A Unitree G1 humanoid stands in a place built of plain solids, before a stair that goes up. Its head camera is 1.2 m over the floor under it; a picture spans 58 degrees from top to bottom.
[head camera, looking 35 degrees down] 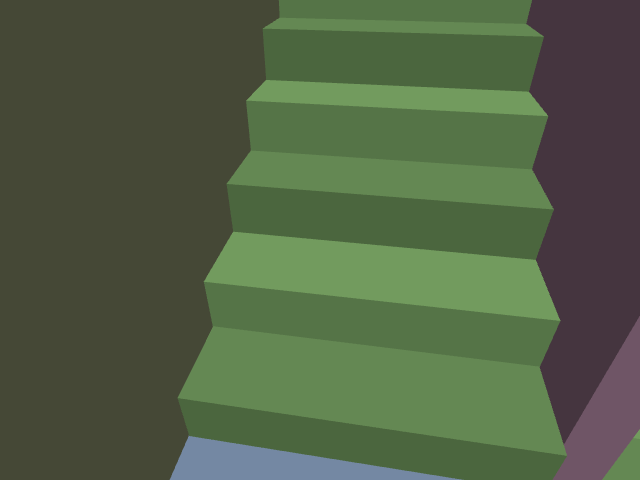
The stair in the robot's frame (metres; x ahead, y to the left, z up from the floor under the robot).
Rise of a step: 0.18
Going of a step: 0.27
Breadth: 0.99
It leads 9 degrees to the right of straight ahead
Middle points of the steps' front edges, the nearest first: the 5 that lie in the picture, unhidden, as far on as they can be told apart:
0.63 -0.10 0.19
0.90 -0.15 0.37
1.16 -0.19 0.55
1.42 -0.23 0.74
1.69 -0.28 0.92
